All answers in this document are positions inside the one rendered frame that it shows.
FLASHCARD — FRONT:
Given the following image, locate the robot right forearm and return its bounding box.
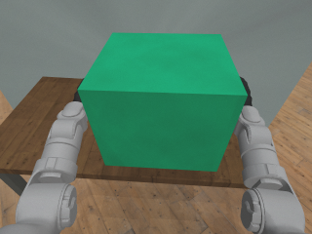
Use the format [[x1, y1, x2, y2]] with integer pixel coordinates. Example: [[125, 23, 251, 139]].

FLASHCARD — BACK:
[[233, 105, 305, 230]]

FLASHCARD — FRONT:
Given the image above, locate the left robot upper arm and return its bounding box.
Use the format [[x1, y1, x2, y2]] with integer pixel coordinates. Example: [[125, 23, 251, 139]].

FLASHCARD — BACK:
[[0, 182, 77, 234]]

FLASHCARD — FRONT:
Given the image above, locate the right robot hand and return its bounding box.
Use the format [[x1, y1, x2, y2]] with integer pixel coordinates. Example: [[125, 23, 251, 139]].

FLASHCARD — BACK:
[[240, 77, 253, 106]]

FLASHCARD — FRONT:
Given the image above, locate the right robot upper arm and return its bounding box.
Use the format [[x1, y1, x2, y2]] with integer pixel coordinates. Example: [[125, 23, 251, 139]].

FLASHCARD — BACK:
[[240, 187, 309, 234]]

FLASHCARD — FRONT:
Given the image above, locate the left robot hand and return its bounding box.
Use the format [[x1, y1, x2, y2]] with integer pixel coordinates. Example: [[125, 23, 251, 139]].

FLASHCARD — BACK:
[[73, 78, 84, 102]]

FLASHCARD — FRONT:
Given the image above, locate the table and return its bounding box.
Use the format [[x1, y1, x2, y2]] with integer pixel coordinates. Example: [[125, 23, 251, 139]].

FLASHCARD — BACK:
[[0, 76, 249, 196]]

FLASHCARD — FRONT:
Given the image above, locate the robot left forearm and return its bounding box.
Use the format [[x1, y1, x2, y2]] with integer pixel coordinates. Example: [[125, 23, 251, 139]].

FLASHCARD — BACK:
[[15, 101, 89, 223]]

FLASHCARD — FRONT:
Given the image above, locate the carton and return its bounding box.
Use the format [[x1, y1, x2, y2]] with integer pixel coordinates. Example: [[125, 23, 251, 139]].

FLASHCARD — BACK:
[[77, 32, 248, 172]]

